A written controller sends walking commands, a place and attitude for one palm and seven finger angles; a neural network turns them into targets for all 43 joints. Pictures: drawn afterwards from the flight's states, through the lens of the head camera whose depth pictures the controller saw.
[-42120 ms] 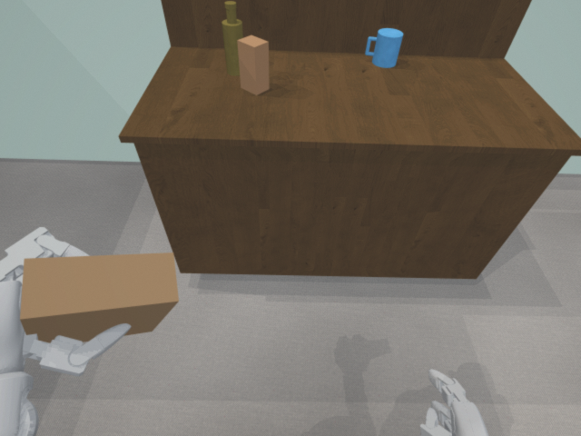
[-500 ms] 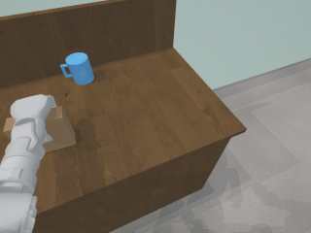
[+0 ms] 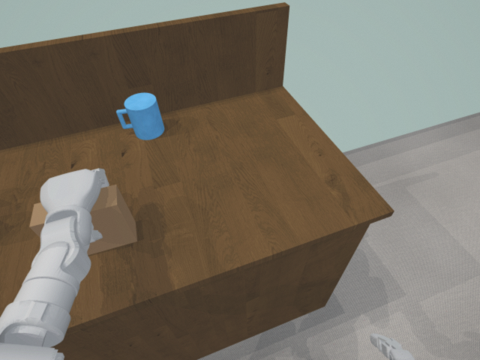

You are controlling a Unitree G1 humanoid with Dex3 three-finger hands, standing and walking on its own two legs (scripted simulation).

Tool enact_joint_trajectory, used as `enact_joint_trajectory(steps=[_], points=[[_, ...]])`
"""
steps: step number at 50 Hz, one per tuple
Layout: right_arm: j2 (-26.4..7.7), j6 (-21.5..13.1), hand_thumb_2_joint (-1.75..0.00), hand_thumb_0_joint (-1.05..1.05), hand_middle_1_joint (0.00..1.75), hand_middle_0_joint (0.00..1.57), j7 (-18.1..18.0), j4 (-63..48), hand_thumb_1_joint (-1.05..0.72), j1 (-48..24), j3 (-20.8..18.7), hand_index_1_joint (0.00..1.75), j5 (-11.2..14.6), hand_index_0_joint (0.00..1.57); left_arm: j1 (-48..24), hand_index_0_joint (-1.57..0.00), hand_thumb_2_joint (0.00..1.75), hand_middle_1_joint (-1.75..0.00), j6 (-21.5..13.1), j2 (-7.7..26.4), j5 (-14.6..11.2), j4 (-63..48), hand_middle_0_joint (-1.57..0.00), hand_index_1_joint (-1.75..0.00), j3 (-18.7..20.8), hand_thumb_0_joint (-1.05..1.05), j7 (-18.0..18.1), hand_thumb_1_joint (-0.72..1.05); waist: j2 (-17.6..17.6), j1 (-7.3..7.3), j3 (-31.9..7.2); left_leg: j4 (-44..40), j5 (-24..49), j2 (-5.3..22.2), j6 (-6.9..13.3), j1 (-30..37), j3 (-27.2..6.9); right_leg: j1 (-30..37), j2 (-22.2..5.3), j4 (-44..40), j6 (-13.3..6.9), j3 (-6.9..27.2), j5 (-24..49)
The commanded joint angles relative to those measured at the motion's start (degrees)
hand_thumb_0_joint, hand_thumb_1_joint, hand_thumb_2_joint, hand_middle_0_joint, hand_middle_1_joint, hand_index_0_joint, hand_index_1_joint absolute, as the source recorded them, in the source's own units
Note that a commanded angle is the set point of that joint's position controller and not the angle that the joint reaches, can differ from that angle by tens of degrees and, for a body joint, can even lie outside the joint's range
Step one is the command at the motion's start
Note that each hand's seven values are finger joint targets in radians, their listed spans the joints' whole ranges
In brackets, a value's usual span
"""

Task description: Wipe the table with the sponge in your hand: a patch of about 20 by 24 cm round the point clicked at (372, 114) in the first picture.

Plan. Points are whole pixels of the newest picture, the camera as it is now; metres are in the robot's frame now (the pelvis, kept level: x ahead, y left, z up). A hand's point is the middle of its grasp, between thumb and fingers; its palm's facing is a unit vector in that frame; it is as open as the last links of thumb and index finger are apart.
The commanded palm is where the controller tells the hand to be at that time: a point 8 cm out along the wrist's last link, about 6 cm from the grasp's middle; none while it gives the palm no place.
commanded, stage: wipe back along the first lane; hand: left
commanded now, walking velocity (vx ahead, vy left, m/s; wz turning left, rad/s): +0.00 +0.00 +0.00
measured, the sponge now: (93, 230) +0.33 +0.32 +0.00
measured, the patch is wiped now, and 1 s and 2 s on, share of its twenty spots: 0.85 0.90 0.90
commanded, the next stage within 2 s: lift the sponge slowly off the table in 0.72 s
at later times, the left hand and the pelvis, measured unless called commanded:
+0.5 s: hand (94, 235) +0.29 +0.28 +0.06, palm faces -0.03 -0.06 -1.00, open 9.5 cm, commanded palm +0.26 +0.26 +0.10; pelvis +0.00 -0.01 +0.00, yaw +0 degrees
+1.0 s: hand (94, 256) +0.25 +0.26 +0.06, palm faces -0.02 -0.09 -1.00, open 9.5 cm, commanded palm +0.23 +0.26 +0.12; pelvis -0.01 -0.03 +0.00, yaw +0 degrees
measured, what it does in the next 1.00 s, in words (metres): stands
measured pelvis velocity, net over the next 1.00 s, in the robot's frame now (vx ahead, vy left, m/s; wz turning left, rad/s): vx -0.01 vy -0.03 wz -0.01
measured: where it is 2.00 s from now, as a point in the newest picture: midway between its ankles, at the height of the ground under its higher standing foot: outside the picture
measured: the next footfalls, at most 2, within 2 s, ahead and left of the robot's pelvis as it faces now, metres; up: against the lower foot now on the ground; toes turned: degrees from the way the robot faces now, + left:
none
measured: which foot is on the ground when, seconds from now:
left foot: down 0.00-1.00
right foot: down 0.00-1.00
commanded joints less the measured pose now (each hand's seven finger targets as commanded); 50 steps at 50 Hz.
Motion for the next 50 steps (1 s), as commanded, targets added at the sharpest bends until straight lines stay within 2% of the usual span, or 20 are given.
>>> enact_joint_trajectory(steps=[1, 7, 9, 11, 14, 15, 18, 19, 22, 24, 27, 29, 32, 34, 38, 42, 44, 45, 49, 50], points=[[-7.3, -2.5, -0.9, 0.0, 0.3, 0.2, 0.0, -8.3, -0.9, -6.8, -2.6, 0.3, 0.1, 0.2, -5.4, -1.2, 1.3, -1.6, 0.5, 8.2, -0.4, -10.7, -1.2, -1.6, 1.0, 0.0, -0.1, 0.1, -3.3, 0.19, -12.6, -2.1, 24.5, 1.1, -0.4, 11.2, -2.3, 4.1, 1.7, -1.1, -3.7, -0.4, 20.1], [-7.0, -2.6, -0.9, 0.0, 0.3, 0.2, -0.4, -8.1, -0.9, -9.0, -1.8, 0.3, 0.1, 0.2, -6.3, -1.2, 1.3, -1.6, 3.4, 7.4, -0.2, -13.3, -1.2, -1.6, 0.1, 0.0, 0.0, 0.1, -3.1, 0.24, -9.6, -3.4, 20.9, 0.9, -0.4, 10.7, -2.4, 3.7, 1.7, -1.6, -3.8, -0.6, 17.5], [-7.2, -2.7, -0.9, 0.0, 0.3, 0.2, -0.6, -8.2, -0.9, -10.0, -1.6, 0.3, 0.0, 0.2, -5.3, -1.2, 1.3, -1.6, 3.6, 10.0, -0.6, -14.5, -1.2, -1.6, 2.7, 0.0, -0.2, 0.1, -2.5, 1.08, -10.2, -3.7, 20.8, 0.8, -0.4, 10.6, -2.2, 5.4, 1.6, -1.6, -4.0, 0.2, 18.2], [-6.6, -2.8, -0.9, 0.0, 0.3, 0.2, -0.6, -8.5, -0.9, -10.1, -1.3, 0.3, 0.0, 0.2, -4.8, -1.2, 1.3, -1.6, 4.0, 6.4, -0.2, -14.8, -1.2, -1.6, -0.7, 0.0, -0.6, 0.1, -3.0, 0.45, -9.0, -3.8, 20.2, 0.7, -0.4, 10.6, -2.2, 4.7, 1.7, -1.6, -3.9, -0.5, 17.6], [-6.6, -3.1, -0.9, 0.0, 0.3, 0.2, -0.5, -8.7, -0.9, -11.2, -1.4, 0.3, -0.1, 0.2, -1.9, -1.2, 1.3, -1.6, 3.8, 7.9, -0.5, -17.3, -1.2, -1.6, 1.5, 0.0, -0.6, 0.1, -2.3, 1.5, -10.3, -3.8, 21.4, 0.8, -0.5, 11.2, -2.5, 5.8, 1.8, -1.5, -4.1, 0.1, 18.1], [-6.2, -3.3, -0.9, 0.0, 0.3, 0.2, -0.4, -9.0, -0.9, -10.9, -1.4, 0.3, -0.2, 0.2, -1.2, -1.2, 1.3, -1.6, 3.8, 4.7, -0.5, -17.9, -1.2, -1.6, -1.4, 0.0, -0.7, 0.1, -2.2, 1.04, -10.6, -3.4, 21.9, 0.7, -0.4, 11.9, -2.3, 5.7, 1.8, -1.4, -3.9, -0.4, 18.6], [-6.1, -3.6, -0.9, 0.0, 0.3, 0.2, -0.1, -9.3, -0.9, -11.8, -1.3, 0.3, -0.1, 0.2, 1.2, -1.2, 1.3, -1.6, 4.1, 3.7, -0.7, -19.7, -1.2, -1.6, -2.2, 0.0, -0.8, 0.1, -3.1, 1.14, -9.4, -3.6, 21.0, 0.8, -0.4, 11.6, -2.3, 5.5, 1.7, -1.6, -3.8, -0.2, 18.8], [-6.4, -3.6, -0.9, 0.0, 0.3, 0.2, -0.2, -9.3, -0.9, -12.3, -1.3, 0.3, -0.2, 0.2, 1.2, -1.2, 1.3, -1.6, 4.1, 6.1, -1.0, -20.9, -1.2, -1.6, 0.4, 0.0, -0.7, 0.1, -3.0, 1.68, -9.4, -4.1, 20.5, 0.9, -0.4, 11.2, -2.6, 6.0, 1.8, -1.7, -4.1, 0.4, 18.2], [-6.1, -3.8, -0.9, 0.0, 0.3, 0.2, -0.2, -9.4, -0.9, -12.6, -1.2, 0.3, -0.1, 0.2, 2.0, -1.2, 1.3, -1.6, 4.8, 2.9, -1.1, -21.7, -1.2, -1.6, -2.5, 0.0, -0.6, 0.1, -4.2, 1.09, -8.0, -4.2, 19.0, 0.7, -0.3, 10.9, -2.2, 5.6, 1.8, -1.8, -3.8, -0.1, 17.6], [-6.6, -3.7, -0.9, 0.0, 0.3, 0.2, -0.5, -9.1, -0.9, -13.2, -1.1, 0.3, -0.3, 0.2, 2.8, -1.2, 1.3, -1.6, 5.3, 7.5, -1.2, -22.0, -1.2, -1.6, 1.8, 0.0, -0.2, 0.1, -4.2, 2.18, -8.4, -4.6, 18.4, 0.5, -0.2, 10.4, -2.3, 6.9, 1.8, -1.9, -4.0, 1.0, 17.9], [-6.0, -4.1, -0.9, 0.0, 0.3, 0.2, -0.3, -9.4, -0.9, -13.5, -1.2, 0.3, -0.1, 0.2, 4.5, -1.2, 1.3, -1.6, 5.7, 2.3, -1.2, -22.7, -1.2, -1.6, -2.6, 0.0, -0.3, 0.1, -4.9, 1.55, -7.3, -4.5, 17.8, 0.3, -0.2, 10.5, -1.8, 6.4, 1.7, -1.9, -3.7, 0.4, 17.7], [-6.4, -4.3, -0.9, 0.0, 0.3, 0.2, -0.4, -9.2, -0.9, -14.3, -1.2, 0.3, -0.3, 0.2, 6.9, -1.2, 1.3, -1.6, 5.7, 6.3, -1.7, -24.1, -1.2, -1.6, 1.3, 0.0, -0.1, 0.1, -4.0, 2.73, -8.6, -4.5, 18.2, 0.2, -0.1, 10.8, -1.9, 8.1, 1.7, -1.9, -3.9, 1.4, 19.0], [-5.8, -4.6, -0.9, 0.0, 0.3, 0.2, -0.5, -9.5, -0.9, -14.5, -1.0, 0.3, -0.2, 0.2, 8.5, -1.2, 1.3, -1.6, 5.9, 3.2, -2.2, -24.8, -1.2, -1.6, -1.2, 0.0, -0.4, 0.1, -5.4, 1.97, -7.9, -4.1, 18.0, -0.2, 0.1, 10.2, -0.9, 8.7, 1.4, -1.9, -3.4, 1.5, 21.8], [-6.2, -4.6, -0.9, 0.0, 0.3, 0.2, -0.5, -9.4, -0.9, -15.2, -1.0, 0.3, -0.3, 0.2, 10.4, -1.2, 1.3, -1.6, 6.1, 6.3, -2.3, -26.0, -1.2, -1.6, 1.7, 0.0, -0.3, 0.1, -4.7, 2.97, -7.4, -4.5, 17.3, -0.3, 0.0, 9.8, -1.3, 9.0, 1.4, -1.9, -3.6, 2.4, 21.2], [-5.7, -5.0, -0.9, 0.0, 0.3, 0.2, -0.5, -9.5, -0.9, -15.6, -1.0, 0.3, -0.1, 0.2, 13.4, -1.2, 1.3, -1.6, 6.5, 5.2, -3.0, -27.2, -1.2, -1.6, 1.2, 0.0, -0.3, 0.1, -5.5, 2.95, -6.5, -4.5, 16.6, -0.3, 0.0, 9.7, -0.9, 9.3, 1.3, -2.0, -3.3, 2.2, 21.2], [-5.6, -5.2, -0.9, 0.0, 0.3, 0.2, -0.6, -9.6, -0.9, -16.3, -1.1, 0.3, -0.2, 0.2, 13.5, -1.2, 1.3, -1.6, 6.5, 4.4, -3.0, -29.3, -1.2, -1.6, 0.6, 0.0, -0.2, 0.1, -5.2, 2.86, -5.8, -4.5, 15.8, -0.5, 0.1, 9.8, -0.6, 8.9, 1.4, -2.2, -3.2, 2.5, 20.4], [-6.2, -5.0, -0.9, 0.0, 0.3, 0.2, -1.1, -9.0, -0.9, -16.6, -1.1, 0.3, -0.5, 0.2, 10.2, -1.2, 1.3, -1.6, 6.7, 9.2, -2.5, -30.4, -1.2, -1.6, 4.0, 0.0, 0.0, 0.1, -4.4, 3.11, -5.9, -5.0, 15.1, -0.6, 0.1, 10.1, -1.0, 9.1, 1.4, -2.5, -3.5, 3.6, 19.4], [-5.6, -5.1, -0.9, 0.0, 0.3, 0.2, -1.2, -9.4, -0.9, -16.5, -1.1, 0.3, -0.5, 0.2, 9.1, -1.2, 1.3, -1.6, 6.6, 6.9, -2.7, -31.1, -1.2, -1.6, 2.2, 0.0, 0.0, 0.1, -4.2, 2.69, -6.3, -4.8, 14.8, -0.7, 0.3, 10.0, -0.5, 9.4, 1.3, -2.5, -3.2, 2.9, 19.0], [-6.2, -5.2, -0.9, 0.0, 0.3, 0.2, -1.9, -8.5, -0.9, -17.0, -0.9, 0.3, -0.6, 0.2, 7.3, -1.2, 1.3, -1.6, 6.6, 12.1, -2.0, -30.5, -1.2, -1.6, 5.6, 0.0, -0.4, 0.1, -2.7, 3.22, -5.8, -5.2, 14.2, -1.0, 0.3, 10.7, -0.7, 9.5, 1.2, -3.2, -3.5, 4.2, 18.1], [-5.6, -5.4, -0.9, 0.0, 0.3, 0.2, -2.0, -8.6, -0.9, -16.7, -1.0, 0.3, -0.6, 0.2, 6.0, -1.2, 1.3, -1.6, 6.2, 10.1, -1.8, -30.9, -1.2, -1.6, 4.1, 0.0, -0.4, 0.1, -3.3, 2.73, -6.7, -5.0, 14.4, -1.1, 0.4, 10.8, -0.3, 9.9, 1.2, -3.0, -3.2, 3.4, 17.9]])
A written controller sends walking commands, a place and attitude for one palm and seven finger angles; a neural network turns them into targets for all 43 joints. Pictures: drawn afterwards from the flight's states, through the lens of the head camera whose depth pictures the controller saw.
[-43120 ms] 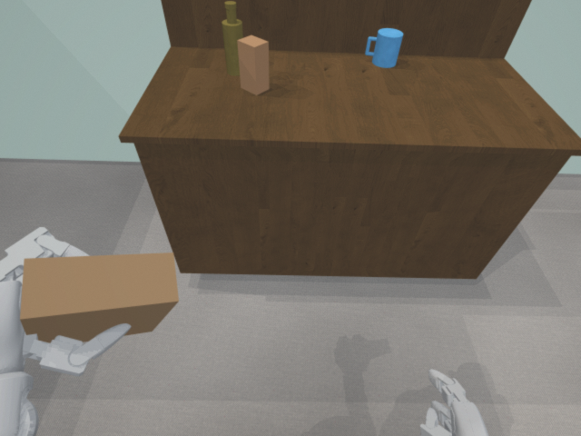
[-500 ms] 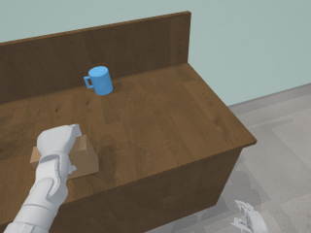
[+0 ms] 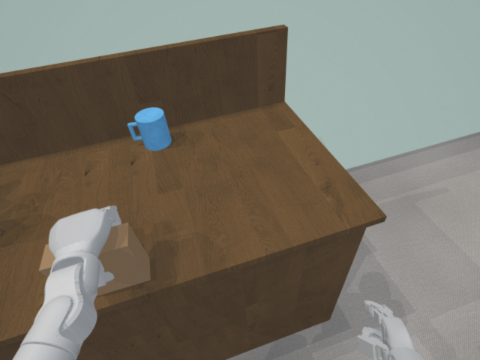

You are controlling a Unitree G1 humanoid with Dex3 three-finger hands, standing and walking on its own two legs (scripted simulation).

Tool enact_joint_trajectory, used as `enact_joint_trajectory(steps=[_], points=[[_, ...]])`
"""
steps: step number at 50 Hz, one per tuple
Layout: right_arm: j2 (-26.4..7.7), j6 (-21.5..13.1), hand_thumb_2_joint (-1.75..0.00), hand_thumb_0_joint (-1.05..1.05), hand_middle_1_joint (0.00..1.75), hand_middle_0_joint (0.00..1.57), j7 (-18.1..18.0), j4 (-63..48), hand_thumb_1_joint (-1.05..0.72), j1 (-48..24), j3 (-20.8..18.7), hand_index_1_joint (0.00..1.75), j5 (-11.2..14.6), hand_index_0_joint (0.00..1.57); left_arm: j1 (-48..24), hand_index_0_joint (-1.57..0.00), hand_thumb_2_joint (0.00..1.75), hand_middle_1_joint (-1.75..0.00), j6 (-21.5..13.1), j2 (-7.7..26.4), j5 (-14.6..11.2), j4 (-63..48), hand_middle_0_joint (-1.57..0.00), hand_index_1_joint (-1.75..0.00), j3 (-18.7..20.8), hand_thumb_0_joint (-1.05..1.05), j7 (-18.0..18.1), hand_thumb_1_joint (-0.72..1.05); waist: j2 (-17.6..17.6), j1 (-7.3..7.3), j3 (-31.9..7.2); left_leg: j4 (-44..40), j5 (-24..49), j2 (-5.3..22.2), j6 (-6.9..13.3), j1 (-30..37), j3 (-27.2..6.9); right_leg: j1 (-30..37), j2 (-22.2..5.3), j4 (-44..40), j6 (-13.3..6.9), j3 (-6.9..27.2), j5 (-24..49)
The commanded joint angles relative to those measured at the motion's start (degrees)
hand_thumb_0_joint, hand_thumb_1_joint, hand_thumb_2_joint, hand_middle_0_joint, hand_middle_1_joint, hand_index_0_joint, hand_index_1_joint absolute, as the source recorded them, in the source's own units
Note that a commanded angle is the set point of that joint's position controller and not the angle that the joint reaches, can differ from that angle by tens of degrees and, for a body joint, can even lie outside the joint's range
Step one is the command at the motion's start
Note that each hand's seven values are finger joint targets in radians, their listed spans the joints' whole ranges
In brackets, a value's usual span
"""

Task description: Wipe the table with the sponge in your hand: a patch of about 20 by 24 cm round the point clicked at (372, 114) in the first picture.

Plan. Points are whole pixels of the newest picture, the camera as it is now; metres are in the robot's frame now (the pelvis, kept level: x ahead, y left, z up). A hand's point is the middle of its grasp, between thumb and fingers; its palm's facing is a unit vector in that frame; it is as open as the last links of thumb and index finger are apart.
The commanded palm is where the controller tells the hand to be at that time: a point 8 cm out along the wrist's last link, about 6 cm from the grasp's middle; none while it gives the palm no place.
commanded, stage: lift the sponge slowly off the table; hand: left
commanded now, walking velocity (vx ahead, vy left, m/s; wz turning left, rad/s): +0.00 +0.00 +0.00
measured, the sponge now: (106, 269) +0.26 +0.30 +0.00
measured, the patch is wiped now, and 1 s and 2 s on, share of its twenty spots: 0.90 0.90 0.90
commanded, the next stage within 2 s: bring the sponge back beside the body in 1.92 s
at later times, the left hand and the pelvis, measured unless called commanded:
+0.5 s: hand (89, 244) +0.26 +0.30 +0.08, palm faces -0.01 -0.09 -1.00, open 9.5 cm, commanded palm +0.24 +0.29 +0.15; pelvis -0.01 +0.00 +0.00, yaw +1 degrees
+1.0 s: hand (85, 229) +0.27 +0.29 +0.11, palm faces +0.04 -0.09 -1.00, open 9.5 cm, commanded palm +0.24 +0.29 +0.18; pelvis -0.01 +0.00 +0.01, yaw +1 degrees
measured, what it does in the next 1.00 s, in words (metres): stands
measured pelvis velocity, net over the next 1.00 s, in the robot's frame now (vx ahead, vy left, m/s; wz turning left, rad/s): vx -0.01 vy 0.00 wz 0.01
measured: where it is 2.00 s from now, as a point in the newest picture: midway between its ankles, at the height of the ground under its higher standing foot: outside the picture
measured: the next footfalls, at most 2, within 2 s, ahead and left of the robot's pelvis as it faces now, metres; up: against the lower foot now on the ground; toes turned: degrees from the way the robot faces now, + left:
none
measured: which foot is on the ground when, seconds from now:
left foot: down 0.00-1.00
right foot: down 0.00-1.00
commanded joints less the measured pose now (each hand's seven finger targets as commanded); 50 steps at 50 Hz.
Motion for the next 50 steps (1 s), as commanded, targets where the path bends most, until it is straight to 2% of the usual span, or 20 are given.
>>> enact_joint_trajectory(steps=[1, 2, 4, 5, 9, 12, 14, 15, 24, 27, 29, 32, 34, 36, 39, 42, 44, 47, 49, 50], points=[[-5.8, -3.1, -0.9, 0.0, 0.3, 0.2, -0.9, -8.9, -0.9, -10.8, -2.2, 0.3, 0.1, 0.2, -12.5, -1.2, 1.3, -1.6, 0.2, 13.2, 1.0, -8.0, -1.2, -1.6, 7.6, 0.0, 0.5, 0.1, -4.3, 0.52, -8.9, -2.4, 13.6, -2.2, 2.3, 3.3, -0.6, 3.5, 0.1, -3.6, -1.4, 3.0, 18.1], [-5.6, -3.2, -0.9, 0.0, 0.3, 0.2, -0.8, -9.1, -0.9, -11.1, -2.1, 0.3, 0.1, 0.2, -12.7, -1.2, 1.3, -1.6, 0.0, 11.3, 1.0, -8.8, -1.2, -1.6, 5.7, 0.0, 0.2, 0.1, -2.6, 0.1, -7.7, -2.8, 13.4, -2.1, 2.2, 3.4, -0.7, 2.7, 0.2, -3.9, -1.6, 2.7, 17.1], [-6.1, -3.4, -0.9, 0.0, 0.3, 0.2, -1.1, -8.7, -0.9, -11.1, -2.2, 0.3, -0.1, 0.2, -15.6, -1.2, 1.3, -1.6, -0.5, 15.1, 1.7, -10.4, -1.2, -1.6, 8.1, 0.0, 0.0, 0.1, -0.9, 0.41, -9.4, -2.9, 13.3, -2.1, 2.3, 4.8, -1.0, 3.0, 0.4, -4.2, -1.9, 3.4, 16.1], [-5.5, -3.6, -0.9, 0.0, 0.3, 0.2, -1.2, -9.2, -0.9, -10.8, -2.2, 0.3, -0.1, 0.2, -15.4, -1.2, 1.3, -1.6, -0.8, 13.0, 1.3, -10.5, -1.2, -1.6, 6.6, 0.0, 0.0, 0.1, -1.4, 0.18, -9.4, -2.8, 13.3, -2.3, 2.5, 4.3, -0.8, 3.4, 0.2, -4.1, -1.7, 2.8, 16.0], [-6.0, -4.0, -0.9, 0.0, 0.3, 0.2, -1.7, -8.6, -0.9, -10.9, -2.2, 0.3, -0.3, 0.2, -18.6, -1.2, 1.3, -1.6, -2.0, 16.4, 1.5, -11.0, -1.2, -1.6, 9.1, 0.0, -0.2, 0.1, -1.9, 0.23, -9.7, -3.3, 12.8, -2.2, 2.5, 5.3, -1.0, 3.2, 0.4, -4.9, -1.8, 3.5, 15.1], [-5.4, -4.6, -0.9, 0.0, 0.3, 0.2, -1.8, -8.6, -0.9, -10.8, -2.2, 0.3, -0.3, 0.2, -18.1, -1.2, 1.3, -1.6, -3.0, 13.9, 1.1, -10.6, -1.2, -1.6, 7.6, 0.0, 0.1, 0.1, -2.5, 0.22, -9.5, -3.3, 13.1, -2.3, 2.5, 5.4, -0.8, 3.1, 0.4, -4.9, -1.6, 2.7, 15.3], [-6.0, -4.7, -0.9, 0.0, 0.3, 0.2, -2.0, -8.4, -0.9, -11.0, -2.2, 0.3, -0.4, 0.2, -20.7, -1.2, 1.3, -1.6, -3.3, 17.9, 1.8, -12.6, -1.2, -1.6, 10.3, 0.0, 0.3, 0.1, -0.6, 0.68, -10.7, -3.7, 13.5, -2.3, 2.4, 6.1, -1.4, 3.7, 0.6, -5.0, -2.0, 3.5, 14.7], [-5.3, -5.1, -0.9, 0.0, 0.3, 0.2, -2.0, -8.6, -0.9, -10.8, -2.3, 0.3, -0.4, 0.2, -22.1, -1.2, 1.3, -1.6, -3.8, 15.4, 1.8, -13.5, -1.2, -1.6, 8.2, 0.0, 0.5, 0.1, -0.5, 0.2, -11.9, -3.5, 13.7, -2.2, 2.5, 6.5, -1.0, 3.9, 0.4, -4.6, -1.8, 2.6, 14.8], [-6.1, -5.3, -0.9, 0.0, 0.3, 0.2, -2.0, -8.1, -0.9, -11.5, -2.0, 0.3, -0.3, 0.2, -22.5, -1.2, 1.3, -1.6, -1.8, 17.6, 1.3, -11.8, -1.2, -1.6, 9.7, 0.0, -0.3, 0.1, -0.5, 0.81, -11.0, -5.0, 13.7, -2.1, 2.2, 6.7, -1.4, 4.6, 0.4, -5.7, -2.0, 2.7, 13.9], [-5.6, -5.4, -0.9, 0.0, 0.3, 0.2, -1.8, -8.2, -0.9, -11.7, -1.9, 0.3, -0.1, 0.2, -23.3, -1.2, 1.3, -1.6, -1.3, 14.4, 1.2, -11.6, -1.2, -1.6, 6.4, 0.0, -1.3, 0.1, -0.9, 0.09, -9.7, -5.2, 13.7, -1.8, 2.2, 6.9, -1.5, 3.7, 0.4, -5.9, -1.8, 1.6, 13.3], [-5.8, -5.5, -0.9, 0.0, 0.3, 0.2, -1.7, -8.8, -0.9, -12.0, -1.8, 0.3, -0.2, 0.2, -23.3, -1.2, 1.3, -1.6, -1.2, 15.9, 1.1, -13.9, -1.2, -1.6, 7.4, 0.0, -1.8, 0.1, 0.4, 0.64, -11.0, -5.7, 13.8, -1.7, 2.2, 7.9, -1.9, 4.6, 0.6, -6.1, -2.1, 2.0, 12.6], [-5.4, -5.5, -0.9, 0.0, 0.3, 0.2, -1.5, -8.9, -0.9, -12.2, -1.6, 0.3, -0.2, 0.2, -22.9, -1.2, 1.3, -1.6, -1.1, 13.6, 0.8, -13.3, -1.2, -1.6, 5.6, 0.0, -2.6, 0.1, -3.0, 0.33, -9.7, -5.7, 14.2, -1.6, 2.2, 7.4, -1.7, 4.6, 0.3, -6.2, -1.7, 1.3, 13.7], [-6.2, -5.1, -0.9, 0.0, 0.3, 0.2, -1.5, -8.7, -0.9, -12.5, -1.6, 0.3, -0.3, 0.2, -22.1, -1.2, 1.3, -1.6, -0.7, 19.2, 1.0, -13.2, -1.2, -1.6, 10.5, 0.0, -2.5, 0.1, -2.0, 1.5, -9.8, -6.4, 13.7, -1.6, 2.1, 7.1, -2.0, 5.7, 0.4, -6.4, -2.0, 2.4, 12.9], [-5.4, -5.0, -0.9, 0.0, 0.3, 0.2, -1.5, -8.6, -0.9, -12.7, -1.3, 0.3, -0.1, 0.2, -25.2, -1.2, 1.3, -1.6, -0.5, 15.7, 1.4, -13.2, -1.2, -1.6, 7.4, 0.0, -2.5, 0.1, -2.6, 0.77, -9.3, -6.5, 14.1, -1.5, 2.1, 7.4, -1.6, 4.9, 0.4, -6.5, -1.9, 1.5, 12.8], [-5.8, -4.8, -0.9, 0.0, 0.3, 0.2, -1.4, -8.7, -0.9, -13.2, -1.2, 0.3, -0.1, 0.2, -26.5, -1.2, 1.3, -1.6, 0.3, 18.6, 1.6, -14.3, -1.2, -1.6, 9.3, 0.0, -2.7, 0.1, -0.3, 1.29, -9.5, -7.3, 13.5, -1.4, 1.9, 7.8, -1.9, 5.5, 0.5, -7.0, -2.3, 2.2, 11.5], [-5.4, -5.0, -0.9, 0.0, 0.3, 0.2, -1.2, -8.6, -0.9, -13.4, -1.1, 0.3, -0.1, 0.2, -25.4, -1.2, 1.3, -1.6, 0.6, 16.2, 1.3, -13.5, -1.2, -1.6, 7.6, 0.0, -3.1, 0.1, -0.7, 1.22, -10.0, -6.9, 15.1, -1.7, 2.0, 8.0, -1.6, 6.4, 0.2, -7.0, -2.1, 1.7, 13.8], [-5.7, -5.1, -0.9, 0.0, 0.3, 0.2, -1.1, -8.9, -0.9, -13.7, -1.1, 0.3, -0.1, 0.2, -26.3, -1.2, 1.3, -1.6, 0.8, 18.8, 1.3, -15.6, -1.2, -1.6, 9.4, 0.0, -3.6, 0.1, 0.0, 1.42, -11.1, -7.0, 15.5, -1.6, 2.0, 8.7, -2.0, 7.0, 0.5, -7.0, -2.4, 2.6, 14.0], [-5.2, -5.3, -0.9, 0.0, 0.3, 0.2, -0.7, -9.3, -0.9, -13.9, -1.0, 0.3, -0.1, 0.2, -24.5, -1.2, 1.3, -1.6, 1.1, 14.6, 0.6, -17.2, -1.2, -1.6, 5.9, 0.0, -4.5, 0.1, -0.6, 1.0, -10.9, -6.6, 17.0, -1.5, 2.0, 9.3, -1.8, 6.9, 0.2, -6.9, -2.1, 1.7, 16.2], [-5.9, -5.0, -0.9, 0.0, 0.3, 0.2, -0.9, -9.1, -0.9, -14.0, -1.0, 0.3, -0.2, 0.2, -23.8, -1.2, 1.3, -1.6, 1.7, 19.0, 0.4, -16.7, -1.2, -1.6, 9.6, 0.0, -5.1, 0.1, -1.8, 1.45, -10.8, -6.8, 16.4, -1.6, 2.1, 8.7, -2.0, 7.6, 0.2, -7.0, -2.3, 3.0, 16.3], [-5.4, -4.9, -0.9, 0.0, 0.3, 0.2, -0.8, -9.2, -0.9, -14.2, -0.7, 0.3, -0.1, 0.2, -24.8, -1.2, 1.3, -1.6, 1.8, 17.4, 0.5, -16.9, -1.2, -1.6, 8.1, 0.0, -5.3, 0.1, -1.6, 1.1, -10.5, -6.7, 16.3, -1.7, 2.1, 8.2, -1.6, 7.6, -0.1, -6.8, -2.0, 2.3, 16.3]])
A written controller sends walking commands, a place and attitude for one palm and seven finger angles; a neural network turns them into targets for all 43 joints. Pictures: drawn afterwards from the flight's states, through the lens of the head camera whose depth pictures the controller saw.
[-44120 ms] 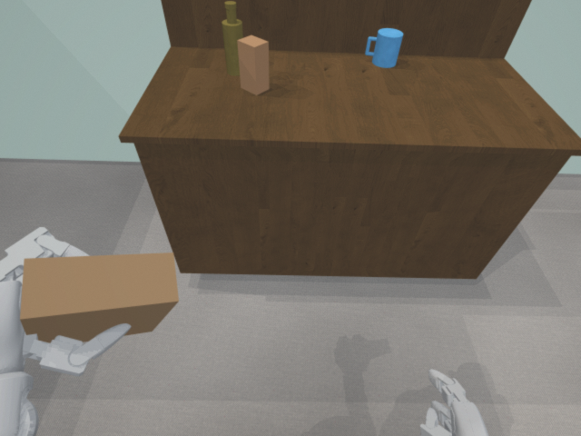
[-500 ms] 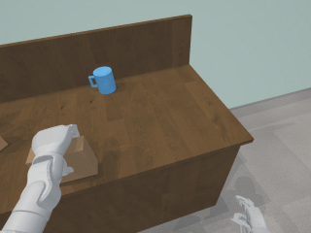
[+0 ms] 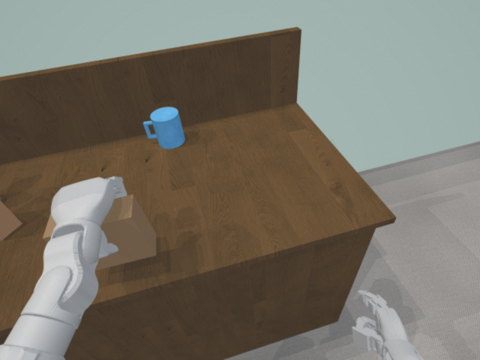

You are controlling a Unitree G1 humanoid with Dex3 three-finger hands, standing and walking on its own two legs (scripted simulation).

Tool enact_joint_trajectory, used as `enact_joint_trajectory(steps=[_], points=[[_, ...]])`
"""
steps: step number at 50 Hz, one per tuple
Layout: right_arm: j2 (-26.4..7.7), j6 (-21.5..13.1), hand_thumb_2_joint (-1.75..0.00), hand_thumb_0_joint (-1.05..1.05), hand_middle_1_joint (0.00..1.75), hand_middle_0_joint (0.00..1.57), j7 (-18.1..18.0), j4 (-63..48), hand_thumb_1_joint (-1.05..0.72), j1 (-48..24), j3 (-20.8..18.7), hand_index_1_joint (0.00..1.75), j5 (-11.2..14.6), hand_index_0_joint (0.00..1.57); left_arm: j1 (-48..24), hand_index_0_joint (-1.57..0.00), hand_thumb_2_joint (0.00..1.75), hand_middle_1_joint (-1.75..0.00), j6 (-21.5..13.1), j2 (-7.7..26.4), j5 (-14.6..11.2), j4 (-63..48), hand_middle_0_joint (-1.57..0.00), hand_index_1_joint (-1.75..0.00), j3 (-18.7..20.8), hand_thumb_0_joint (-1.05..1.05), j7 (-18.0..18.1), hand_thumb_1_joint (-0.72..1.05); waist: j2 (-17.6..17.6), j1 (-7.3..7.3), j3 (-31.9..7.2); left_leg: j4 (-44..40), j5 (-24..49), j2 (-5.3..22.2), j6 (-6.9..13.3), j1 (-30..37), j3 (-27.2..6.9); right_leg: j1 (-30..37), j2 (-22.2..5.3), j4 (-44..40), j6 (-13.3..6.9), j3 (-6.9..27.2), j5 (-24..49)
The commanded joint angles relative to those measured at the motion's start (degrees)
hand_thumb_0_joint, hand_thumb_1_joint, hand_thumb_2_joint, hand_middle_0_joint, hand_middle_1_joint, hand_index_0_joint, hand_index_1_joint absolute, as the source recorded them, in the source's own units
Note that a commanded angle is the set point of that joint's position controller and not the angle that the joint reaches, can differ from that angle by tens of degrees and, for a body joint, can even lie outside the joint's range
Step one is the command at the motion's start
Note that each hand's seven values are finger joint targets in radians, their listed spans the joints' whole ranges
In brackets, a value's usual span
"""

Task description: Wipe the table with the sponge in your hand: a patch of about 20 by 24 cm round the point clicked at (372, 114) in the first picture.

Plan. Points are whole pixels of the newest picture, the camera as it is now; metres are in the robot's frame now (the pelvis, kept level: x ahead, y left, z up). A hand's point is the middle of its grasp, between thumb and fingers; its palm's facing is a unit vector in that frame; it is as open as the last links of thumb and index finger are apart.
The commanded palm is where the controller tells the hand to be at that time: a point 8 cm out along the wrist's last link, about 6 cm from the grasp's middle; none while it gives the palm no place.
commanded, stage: lift the sponge slowly off the table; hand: left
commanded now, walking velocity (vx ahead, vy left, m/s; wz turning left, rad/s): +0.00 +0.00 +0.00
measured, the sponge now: (111, 241) +0.28 +0.29 +0.05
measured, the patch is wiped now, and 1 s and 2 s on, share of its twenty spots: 0.90 0.90 0.90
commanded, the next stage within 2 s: bring the sponge back beside the body in 0.92 s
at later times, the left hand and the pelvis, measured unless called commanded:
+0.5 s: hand (92, 212) +0.27 +0.28 +0.14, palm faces +0.07 -0.08 -0.99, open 9.5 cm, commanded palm +0.25 +0.28 +0.21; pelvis -0.01 -0.01 +0.00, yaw +0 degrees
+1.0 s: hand (88, 195) +0.29 +0.29 +0.16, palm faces +0.06 -0.05 -1.00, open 9.5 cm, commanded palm +0.25 +0.28 +0.23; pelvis -0.02 -0.01 +0.00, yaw +0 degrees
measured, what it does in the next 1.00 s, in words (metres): stands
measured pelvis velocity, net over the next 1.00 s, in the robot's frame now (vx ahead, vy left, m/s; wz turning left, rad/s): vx -0.02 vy -0.01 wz -0.01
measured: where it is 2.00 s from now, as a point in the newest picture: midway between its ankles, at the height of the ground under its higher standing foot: outside the picture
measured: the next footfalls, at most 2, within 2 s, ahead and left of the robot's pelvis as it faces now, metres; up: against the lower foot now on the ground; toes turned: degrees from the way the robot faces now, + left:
none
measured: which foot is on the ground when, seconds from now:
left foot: down 0.00-1.00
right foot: down 0.00-1.00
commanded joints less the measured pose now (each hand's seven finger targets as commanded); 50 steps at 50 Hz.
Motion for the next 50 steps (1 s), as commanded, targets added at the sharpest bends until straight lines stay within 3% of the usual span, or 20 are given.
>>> enact_joint_trajectory(steps=[1, 2, 4, 7, 9, 12, 14, 15, 19, 22, 26, 28, 29, 32, 34, 38, 39, 40, 46, 50], points=[[-6.0, -2.6, -0.9, 0.0, 0.3, 0.2, -0.2, -9.6, -0.9, -12.4, -2.0, 0.3, 0.2, 0.2, -17.2, -1.2, 1.3, -1.6, 0.2, 15.0, 1.6, -12.1, -1.2, -1.6, 8.8, 0.0, 1.6, 0.1, -3.5, -0.07, -12.3, -2.1, 13.2, -1.1, 2.0, 3.8, -1.1, 3.0, 0.5, -2.4, -2.1, 2.5, 13.5], [-5.9, -2.5, -0.9, 0.0, 0.3, 0.2, -0.1, -9.7, -0.9, -12.7, -1.8, 0.3, 0.3, 0.2, -18.4, -1.2, 1.3, -1.6, 0.5, 13.6, 1.7, -12.2, -1.2, -1.6, 7.0, 0.0, 1.3, 0.1, -3.3, -0.59, -11.5, -2.3, 12.9, -1.0, 1.9, 3.8, -1.0, 2.2, 0.5, -2.6, -2.0, 2.3, 13.1], [-6.4, -2.5, -0.9, 0.0, 0.3, 0.2, -0.4, -9.9, -0.9, -13.1, -1.8, 0.3, 0.3, 0.2, -20.7, -1.2, 1.3, -1.6, 0.5, 17.2, 2.0, -14.2, -1.2, -1.6, 9.7, 0.0, 1.2, 0.1, -2.0, -0.27, -12.4, -2.6, 12.6, -1.0, 1.9, 4.6, -1.3, 2.4, 0.7, -2.8, -2.4, 3.5, 12.3], [-5.8, -2.7, -0.9, 0.0, 0.3, 0.2, -0.3, -9.9, -0.9, -13.1, -1.7, 0.3, 0.3, 0.2, -19.3, -1.2, 1.3, -1.6, 0.4, 14.8, 1.6, -14.0, -1.2, -1.6, 8.0, 0.0, 0.9, 0.1, -2.5, -0.29, -12.5, -2.0, 14.0, -1.2, 2.0, 4.7, -0.9, 3.0, 0.4, -2.5, -2.0, 2.7, 14.5], [-6.1, -2.8, -0.9, 0.0, 0.3, 0.2, -0.4, -10.2, -0.9, -13.4, -1.7, 0.3, 0.2, 0.2, -20.8, -1.2, 1.3, -1.6, 0.2, 17.7, 1.7, -15.8, -1.2, -1.6, 10.2, 0.0, 0.7, 0.1, -1.5, 0.12, -13.5, -2.3, 13.7, -1.1, 2.0, 5.2, -1.2, 3.3, 0.6, -2.6, -2.4, 3.9, 14.1], [-5.7, -2.7, -0.9, 0.0, 0.3, 0.2, -0.3, -10.0, -0.9, -13.2, -1.6, 0.3, 0.2, 0.2, -18.9, -1.2, 1.3, -1.6, 0.6, 16.1, 1.1, -14.4, -1.2, -1.6, 9.4, 0.0, 0.4, 0.1, -3.0, 0.12, -12.7, -1.9, 14.3, -1.2, 2.0, 4.4, -0.8, 3.7, 0.1, -2.4, -2.0, 3.1, 15.6], [-6.4, -2.5, -0.9, 0.0, 0.3, 0.2, -0.4, -9.9, -0.9, -13.7, -1.6, 0.3, 0.2, 0.2, -20.3, -1.2, 1.3, -1.6, 1.2, 19.7, 1.5, -14.5, -1.2, -1.6, 11.9, 0.0, 0.2, 0.1, -1.5, 0.37, -12.8, -2.2, 13.2, -1.3, 1.8, 4.1, -1.0, 3.5, 0.3, -2.5, -2.4, 4.6, 14.1], [-5.7, -2.6, -0.9, 0.0, 0.3, 0.2, -0.3, -10.2, -0.9, -13.8, -1.5, 0.3, 0.4, 0.2, -21.3, -1.2, 1.3, -1.6, 1.4, 17.3, 1.4, -14.7, -1.2, -1.6, 9.8, 0.0, 0.1, 0.1, -1.3, 0.16, -12.9, -1.9, 13.3, -1.3, 1.8, 3.9, -0.6, 3.7, 0.0, -2.3, -2.2, 3.7, 14.4], [-6.1, -2.7, -0.9, 0.0, 0.3, 0.2, -0.1, -10.8, -0.9, -14.5, -1.5, 0.3, 0.4, 0.2, -19.6, -1.2, 1.3, -1.6, 1.7, 18.7, 0.5, -17.4, -1.2, -1.6, 11.0, 0.0, -1.0, 0.1, -0.8, 0.52, -13.9, -1.8, 13.8, -1.3, 1.9, 4.7, -1.0, 4.0, 0.1, -2.1, -2.4, 4.6, 15.4], [-6.0, -2.6, -0.9, 0.0, 0.3, 0.2, -0.1, -10.5, -0.9, -14.1, -1.5, 0.3, 0.3, 0.2, -18.2, -1.2, 1.3, -1.6, 1.9, 18.1, 0.1, -15.7, -1.2, -1.6, 10.7, 0.0, -1.8, 0.1, -4.0, 0.27, -13.1, -1.3, 13.3, -1.3, 2.0, 3.7, -0.7, 3.8, -0.3, -2.0, -1.7, 4.1, 16.0], [-6.0, -2.9, -0.9, 0.0, 0.3, 0.2, -0.8, -10.1, -0.9, -14.0, -1.3, 0.3, 0.6, 0.2, -23.5, -1.2, 1.3, -1.6, 2.1, 18.9, 0.7, -13.4, -1.2, -1.6, 10.0, 0.0, -2.3, 0.1, -3.3, -0.53, -10.1, -2.2, 9.4, -1.1, 1.9, 3.1, -1.0, 0.6, -0.1, -3.3, -1.9, 4.1, 9.3], [-6.1, -2.8, -0.9, 0.0, 0.3, 0.2, -1.0, -10.0, -0.9, -13.9, -1.3, 0.3, 0.6, 0.2, -23.7, -1.2, 1.3, -1.6, 1.7, 20.6, 0.7, -12.9, -1.2, -1.6, 11.2, 0.0, -2.5, 0.1, -3.7, -0.14, -10.6, -2.1, 9.3, -1.4, 2.0, 3.0, -1.0, 1.4, -0.2, -3.4, -1.8, 4.5, 9.6], [-6.2, -3.1, -0.9, 0.0, 0.3, 0.2, -1.2, -10.4, -0.9, -14.4, -1.1, 0.3, 0.8, 0.2, -26.2, -1.2, 1.3, -1.6, 1.4, 21.2, 0.8, -15.1, -1.2, -1.6, 10.9, 0.0, -2.7, 0.1, -1.0, -0.28, -11.7, -2.7, 8.5, -1.3, 1.9, 3.8, -1.3, 1.3, -0.1, -3.6, -2.1, 5.0, 7.8], [-5.7, -3.8, -0.9, 0.0, 0.3, 0.2, -1.4, -10.1, -0.9, -13.8, -1.1, 0.3, 0.8, 0.2, -28.2, -1.2, 1.3, -1.6, 0.8, 18.9, 0.8, -12.8, -1.2, -1.6, 8.9, 0.0, -2.6, 0.1, -1.5, -0.63, -10.8, -3.0, 7.6, -1.3, 1.8, 3.9, -1.3, 0.4, -0.1, -4.2, -1.9, 3.8, 6.0], [-6.1, -4.1, -0.9, 0.0, 0.3, 0.2, -1.6, -10.1, -0.9, -13.5, -1.3, 0.3, 0.8, 0.2, -29.7, -1.2, 1.3, -1.6, 0.3, 22.1, 0.9, -12.7, -1.2, -1.6, 11.3, 0.0, -2.6, 0.1, -0.6, -0.3, -12.0, -3.1, 6.6, -1.3, 1.7, 4.0, -1.4, 1.0, -0.1, -4.3, -2.3, 5.2, 4.7], [-6.0, -4.0, -0.9, 0.0, 0.3, 0.2, -1.4, -9.7, -0.9, -13.4, -1.3, 0.3, 0.7, 0.2, -29.9, -1.2, 1.3, -1.6, 0.6, 21.4, 0.8, -10.2, -1.2, -1.6, 11.1, 0.0, -2.6, 0.1, -1.7, 0.2, -12.8, -3.0, 7.3, -1.3, 1.5, 2.9, -1.3, 2.1, -0.5, -3.8, -2.2, 4.8, 6.3], [-6.2, -4.2, -0.9, 0.0, 0.3, 0.2, -1.4, -10.2, -0.9, -13.8, -1.3, 0.3, 0.9, 0.2, -31.0, -1.2, 1.3, -1.6, 0.6, 22.7, 0.7, -12.1, -1.2, -1.6, 11.8, 0.0, -2.8, 0.1, 0.4, 0.3, -13.6, -3.5, 7.0, -1.4, 1.5, 3.2, -1.5, 2.5, -0.3, -3.8, -2.5, 5.3, 5.4], [-5.7, -4.4, -0.9, 0.0, 0.3, 0.2, -1.3, -10.3, -0.9, -13.9, -1.2, 0.3, 0.8, 0.2, -31.6, -1.2, 1.3, -1.6, 0.8, 20.7, 0.8, -11.7, -1.2, -1.6, 10.3, 0.0, -2.8, 0.1, -0.6, 0.32, -13.9, -2.9, 7.8, -1.4, 1.5, 3.0, -1.1, 2.7, -0.6, -3.3, -2.4, 4.8, 6.6], [-6.5, -3.4, -0.9, 0.0, 0.3, 0.2, -1.1, -10.2, -0.9, -13.3, -1.3, 0.3, 1.0, 0.2, -27.7, -1.2, 1.3, -1.6, 3.1, 20.4, 0.3, -5.6, -1.2, -1.6, 10.0, 0.0, -4.5, 0.1, -5.5, -0.06, -10.7, -2.8, 5.9, -1.0, 1.5, 0.6, -0.8, 1.0, -0.9, -3.4, -1.6, 4.9, 5.7], [-6.3, -3.9, -0.9, 0.0, 0.3, 0.2, -1.1, -11.1, -0.9, -13.4, -1.2, 0.3, 1.3, 0.2, -31.4, -1.2, 1.3, -1.6, 2.3, 19.5, 0.9, -9.4, -1.2, -1.6, 8.2, 0.0, -5.4, 0.1, -2.5, -0.43, -12.2, -2.8, 6.0, -1.1, 1.8, 1.9, -1.2, 0.6, -0.7, -3.1, -1.9, 4.0, 4.8]])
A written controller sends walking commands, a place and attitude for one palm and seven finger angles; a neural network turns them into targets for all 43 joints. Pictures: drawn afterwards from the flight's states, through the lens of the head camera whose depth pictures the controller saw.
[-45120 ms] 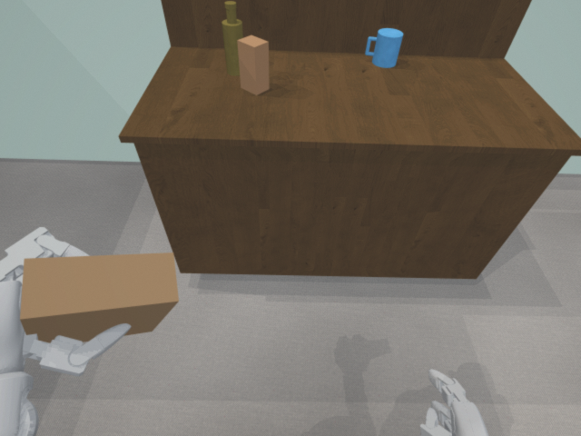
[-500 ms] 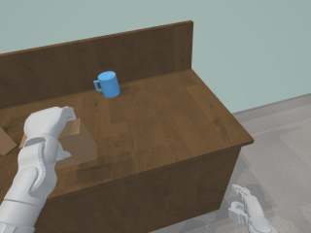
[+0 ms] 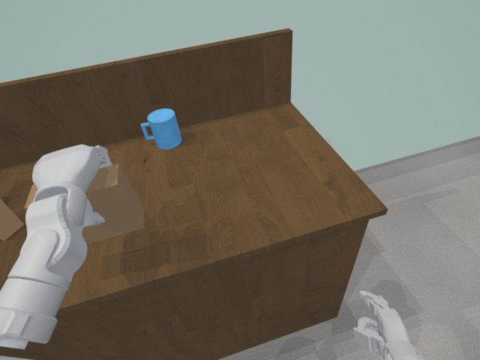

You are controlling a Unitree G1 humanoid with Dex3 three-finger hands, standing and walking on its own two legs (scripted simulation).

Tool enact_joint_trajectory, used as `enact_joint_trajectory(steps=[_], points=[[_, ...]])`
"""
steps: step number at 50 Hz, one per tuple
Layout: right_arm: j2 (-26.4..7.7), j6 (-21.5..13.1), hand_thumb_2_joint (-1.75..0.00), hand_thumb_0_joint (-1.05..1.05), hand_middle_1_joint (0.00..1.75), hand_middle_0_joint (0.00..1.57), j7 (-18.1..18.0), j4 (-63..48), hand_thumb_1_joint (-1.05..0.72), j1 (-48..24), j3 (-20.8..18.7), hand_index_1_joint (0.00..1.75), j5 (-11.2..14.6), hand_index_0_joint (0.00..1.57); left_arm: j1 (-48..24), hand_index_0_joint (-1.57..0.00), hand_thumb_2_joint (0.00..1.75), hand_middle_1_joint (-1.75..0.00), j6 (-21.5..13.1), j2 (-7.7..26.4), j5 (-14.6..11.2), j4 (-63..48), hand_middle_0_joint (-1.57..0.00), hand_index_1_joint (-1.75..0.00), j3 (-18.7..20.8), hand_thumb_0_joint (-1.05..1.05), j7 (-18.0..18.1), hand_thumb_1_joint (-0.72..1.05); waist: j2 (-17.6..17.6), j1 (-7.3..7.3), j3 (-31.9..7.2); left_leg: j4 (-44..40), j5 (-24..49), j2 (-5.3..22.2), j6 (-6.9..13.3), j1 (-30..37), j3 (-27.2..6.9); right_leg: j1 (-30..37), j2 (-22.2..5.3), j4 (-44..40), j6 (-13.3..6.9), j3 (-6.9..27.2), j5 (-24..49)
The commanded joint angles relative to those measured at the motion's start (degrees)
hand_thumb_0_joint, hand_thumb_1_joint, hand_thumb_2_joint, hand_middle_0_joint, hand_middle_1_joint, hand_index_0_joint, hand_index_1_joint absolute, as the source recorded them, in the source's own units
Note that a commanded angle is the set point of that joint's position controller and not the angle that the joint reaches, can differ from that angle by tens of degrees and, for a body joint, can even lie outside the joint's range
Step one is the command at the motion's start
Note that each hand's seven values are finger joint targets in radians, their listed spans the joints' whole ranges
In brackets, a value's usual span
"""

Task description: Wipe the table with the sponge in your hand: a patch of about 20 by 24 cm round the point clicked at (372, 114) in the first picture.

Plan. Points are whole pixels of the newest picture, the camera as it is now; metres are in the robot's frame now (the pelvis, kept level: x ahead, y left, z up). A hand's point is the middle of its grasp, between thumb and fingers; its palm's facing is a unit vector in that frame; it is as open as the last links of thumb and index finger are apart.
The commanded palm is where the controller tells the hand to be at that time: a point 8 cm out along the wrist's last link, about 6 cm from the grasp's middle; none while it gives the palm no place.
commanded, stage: bring the sponge back beside the body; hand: left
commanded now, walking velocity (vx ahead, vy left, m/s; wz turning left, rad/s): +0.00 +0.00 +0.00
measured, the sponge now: (97, 215) +0.30 +0.31 +0.11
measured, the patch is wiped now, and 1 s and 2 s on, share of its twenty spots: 0.90 0.90 0.90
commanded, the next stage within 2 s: step back with the hand held close in 1.60 s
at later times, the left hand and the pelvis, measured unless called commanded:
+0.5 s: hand (77, 220) +0.26 +0.30 +0.15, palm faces +0.11 -0.11 -0.99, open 9.5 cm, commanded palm +0.22 +0.29 +0.22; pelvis +0.01 +0.00 +0.00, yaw +0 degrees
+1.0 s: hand (77, 261) +0.21 +0.28 +0.12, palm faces +0.04 -0.13 -0.99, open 9.5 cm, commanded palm +0.17 +0.28 +0.20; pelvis +0.00 +0.00 +0.00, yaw +0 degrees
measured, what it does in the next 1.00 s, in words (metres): stands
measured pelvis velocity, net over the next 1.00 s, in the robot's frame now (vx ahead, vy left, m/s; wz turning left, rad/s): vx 0.00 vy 0.00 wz -0.01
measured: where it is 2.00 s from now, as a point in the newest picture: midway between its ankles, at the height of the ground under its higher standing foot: outside the picture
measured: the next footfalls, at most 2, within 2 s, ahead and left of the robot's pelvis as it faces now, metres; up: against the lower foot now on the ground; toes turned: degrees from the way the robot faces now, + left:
none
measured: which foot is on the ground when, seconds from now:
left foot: down 0.00-1.00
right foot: down 0.00-1.00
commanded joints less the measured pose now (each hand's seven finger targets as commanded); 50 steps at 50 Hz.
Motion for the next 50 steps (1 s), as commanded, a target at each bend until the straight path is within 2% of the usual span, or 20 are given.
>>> enact_joint_trajectory(steps=[1, 4, 7, 9, 10, 17, 19, 22, 25, 28, 29, 32, 34, 37, 39, 42, 44, 47, 49, 50], points=[[-5.4, -3.8, -0.9, 0.0, 0.3, 0.2, -0.4, -11.0, -0.9, -13.4, -2.4, 0.3, 0.1, 0.2, -20.6, -1.2, 1.3, -1.6, -1.4, 14.5, 2.0, -12.1, -1.2, -1.6, 7.3, 0.0, 1.9, 0.1, -3.9, 0.33, -12.7, -2.0, 5.2, -1.5, 2.6, 3.4, -1.3, 2.6, -1.1, -4.2, -1.4, 3.8, 5.2], [-5.3, -4.1, -0.9, 0.0, 0.3, 0.2, 0.0, -11.7, -0.9, -13.3, -2.6, 0.3, -0.1, 0.2, -16.8, -1.2, 1.3, -1.6, -3.7, 16.4, 1.8, -18.5, -1.2, -1.6, 9.9, 0.0, 2.0, 0.1, -1.9, 1.11, -15.3, -1.7, 7.9, -1.5, 2.8, 5.0, -1.8, 4.6, -0.7, -3.4, -1.7, 4.2, 8.1], [-4.8, -4.0, -0.9, 0.0, 0.3, 0.2, 0.6, -11.7, -0.9, -13.3, -2.7, 0.3, -0.7, 0.2, -11.6, -1.2, 1.3, -1.6, -4.7, 14.7, 1.3, -22.0, -1.2, -1.6, 10.5, 0.0, 3.5, 0.1, -2.7, 1.88, -15.4, -1.2, 11.0, -1.3, 2.7, 5.4, -1.3, 5.5, -0.8, -2.8, -1.7, 3.6, 11.7], [-5.0, -3.9, -0.9, 0.0, 0.3, 0.2, 1.0, -12.0, -0.9, -14.0, -2.8, 0.3, -0.8, 0.2, -9.0, -1.2, 1.3, -1.6, -4.5, 16.9, 0.9, -25.7, -1.2, -1.6, 13.5, 0.0, 4.9, 0.1, 0.9, 2.76, -15.0, -1.6, 11.4, -1.3, 2.3, 5.0, -2.0, 5.9, -0.5, -2.4, -2.3, 4.7, 11.3], [-4.4, -3.8, -0.9, 0.0, 0.3, 0.2, 1.1, -11.5, -0.9, -14.0, -2.7, 0.3, -0.9, 0.2, -9.0, -1.2, 1.3, -1.6, -3.9, 14.7, 1.2, -24.8, -1.2, -1.6, 12.1, 0.0, 5.6, 0.1, -0.7, 2.48, -13.9, -1.6, 11.7, -1.3, 2.2, 4.6, -1.5, 5.4, -0.4, -2.3, -2.2, 3.7, 11.3], [-4.9, -2.8, -0.9, 0.0, 0.3, 0.2, 1.2, -11.4, -0.9, -15.6, -2.6, 0.3, -0.6, 0.2, -5.1, -1.2, 1.3, -1.6, 0.4, 12.5, 0.2, -24.6, -1.2, -1.6, 10.8, 0.0, 7.0, 0.1, -4.7, 2.09, -11.9, -1.8, 11.3, -1.0, 2.1, 4.5, -1.4, 4.0, -0.3, -3.3, -1.9, 4.4, 11.2], [-5.0, -2.6, -0.9, 0.0, 0.3, 0.2, 1.1, -11.7, -0.9, -16.5, -2.4, 0.3, -0.2, 0.2, -4.8, -1.2, 1.3, -1.6, 1.4, 12.4, 0.3, -26.4, -1.2, -1.6, 9.9, 0.0, 6.2, 0.1, -2.2, 1.65, -11.8, -2.1, 10.1, -0.8, 2.0, 5.0, -1.7, 3.1, 0.0, -3.4, -2.2, 5.2, 9.5], [-4.7, -2.4, -0.9, 0.0, 0.3, 0.2, 1.1, -11.7, -0.9, -16.6, -2.1, 0.3, -0.3, 0.2, -1.1, -1.2, 1.3, -1.6, 2.2, 9.5, 0.1, -26.6, -1.2, -1.6, 7.2, 0.0, 4.9, 0.1, -3.9, 1.3, -11.1, -1.7, 10.2, -0.9, 2.3, 4.8, -1.6, 2.8, -0.2, -3.3, -1.5, 3.7, 10.2], [-4.1, -3.1, -0.9, 0.0, 0.3, 0.2, 0.9, -12.8, -0.9, -17.3, -1.8, 0.3, -0.5, 0.2, -0.8, -1.2, 1.3, -1.6, 1.7, 9.4, 0.5, -31.4, -1.2, -1.6, 6.3, 0.0, 4.0, 0.1, -2.4, 1.52, -12.4, -1.2, 10.1, -0.9, 2.6, 5.6, -1.8, 2.9, -0.3, -2.7, -1.6, 3.6, 9.6], [-4.3, -2.6, -0.9, 0.0, 0.3, 0.2, 0.8, -11.9, -0.9, -16.6, -1.7, 0.3, -1.0, 0.2, 0.9, -1.2, 1.3, -1.6, 0.5, 12.1, 1.6, -30.8, -1.2, -1.6, 8.9, 0.0, 4.0, 0.1, -3.7, 1.57, -10.9, -1.5, 9.8, -0.8, 2.6, 5.2, -2.1, 2.6, 0.0, -3.2, -1.6, 3.6, 8.8], [-4.7, -2.8, -0.9, 0.0, 0.3, 0.2, 0.6, -12.2, -0.9, -17.2, -1.6, 0.3, -1.1, 0.2, 0.1, -1.2, 1.3, -1.6, 0.2, 15.1, 2.2, -32.7, -1.2, -1.6, 11.4, 0.0, 4.3, 0.1, -1.3, 2.03, -11.5, -1.7, 8.9, -0.6, 2.6, 5.4, -2.5, 3.1, 0.3, -3.2, -2.2, 5.4, 7.9], [-4.0, -2.7, -0.9, 0.0, 0.3, 0.2, 0.6, -11.5, -0.9, -16.1, -1.6, 0.3, -1.5, 0.2, 2.4, -1.2, 1.3, -1.6, -1.1, 14.4, 2.1, -30.2, -1.2, -1.6, 12.2, 0.0, 5.5, 0.1, -3.4, 2.33, -10.3, -1.2, 9.3, -0.9, 2.4, 5.0, -1.9, 2.9, -0.1, -3.8, -1.9, 4.6, 7.5], [-4.3, -2.8, -0.9, 0.0, 0.3, 0.2, 0.5, -11.9, -0.9, -16.8, -1.7, 0.3, -1.3, 0.2, 2.2, -1.2, 1.3, -1.6, -1.6, 16.0, 1.8, -32.0, -1.2, -1.6, 14.0, 0.0, 6.1, 0.1, -1.1, 2.57, -9.8, -1.5, 7.8, -0.8, 2.3, 5.2, -2.4, 2.4, 0.4, -4.2, -2.5, 6.6, 5.6], [-4.1, -3.0, -0.9, 0.0, 0.3, 0.2, 0.9, -11.3, -0.9, -16.2, -1.9, 0.3, -1.5, 0.2, 6.1, -1.2, 1.3, -1.6, -1.9, 12.9, 0.5, -30.5, -1.2, -1.6, 12.5, 0.0, 6.7, 0.1, -1.3, 2.47, -10.1, -0.8, 9.1, -0.9, 2.1, 5.0, -1.8, 2.9, -0.2, -4.0, -2.1, 5.4, 7.6], [-4.2, -3.4, -0.9, 0.0, 0.3, 0.2, 0.9, -12.1, -0.9, -17.3, -2.0, 0.3, -1.2, 0.2, 7.5, -1.2, 1.3, -1.6, -1.7, 12.9, 0.2, -33.5, -1.2, -1.6, 12.5, 0.0, 6.4, 0.1, 1.5, 2.6, -9.7, -1.1, 8.1, -0.8, 2.1, 5.1, -2.3, 2.5, 0.2, -4.0, -2.5, 6.6, 6.4], [-4.2, -3.5, -0.9, 0.0, 0.3, 0.2, 1.2, -11.9, -0.9, -16.7, -2.0, 0.3, -1.4, 0.2, 11.9, -1.2, 1.3, -1.6, -1.4, 9.7, -0.6, -32.7, -1.2, -1.6, 9.9, 0.0, 5.7, 0.1, -2.3, 2.06, -8.4, -0.8, 7.5, -0.7, 2.2, 4.4, -1.9, 1.5, -0.2, -4.2, -1.6, 4.7, 5.8], [-4.5, -3.9, -0.9, 0.0, 0.3, 0.2, 0.9, -12.6, -0.9, -17.3, -2.3, 0.3, -1.1, 0.2, 12.9, -1.2, 1.3, -1.6, -1.6, 11.6, -0.6, -34.7, -1.2, -1.6, 11.4, 0.0, 5.5, 0.1, -2.0, 2.18, -8.2, -0.8, 6.1, -0.7, 2.4, 4.2, -2.3, 1.3, 0.0, -4.1, -1.9, 6.5, 4.1], [-4.2, -4.0, -0.9, 0.0, 0.3, 0.2, 0.7, -12.2, -0.9, -16.3, -2.2, 0.3, -1.6, 0.2, 14.5, -1.2, 1.3, -1.6, -2.5, 11.1, -0.1, -34.2, -1.2, -1.6, 11.2, 0.0, 5.8, 0.1, -3.7, 2.28, -6.8, -0.8, 4.3, -0.7, 2.4, 3.6, -1.9, 0.2, -0.3, -4.7, -1.2, 4.9, 0.9], [-4.5, -4.4, -0.9, 0.0, 0.3, 0.2, 0.3, -12.5, -0.9, -16.8, -2.4, 0.3, -1.7, 0.2, 14.1, -1.2, 1.3, -1.6, -3.7, 14.7, 0.4, -36.6, -1.2, -1.6, 14.4, 0.0, 6.7, 0.1, -2.5, 2.83, -7.0, -0.8, 3.4, -0.7, 2.5, 4.1, -2.4, 0.3, 0.1, -4.8, -1.8, 7.3, -0.5], [-3.7, -4.8, -0.9, 0.0, 0.3, 0.2, 0.3, -12.7, -0.9, -16.4, -2.2, 0.3, -1.8, 0.2, 13.6, -1.2, 1.3, -1.6, -4.3, 13.3, 0.6, -36.9, -1.2, -1.6, 13.4, 0.0, 7.2, 0.1, -2.4, 3.0, -7.6, -0.5, 3.4, -1.0, 2.5, 3.9, -1.9, 0.4, -0.4, -4.6, -1.6, 6.0, -1.2]])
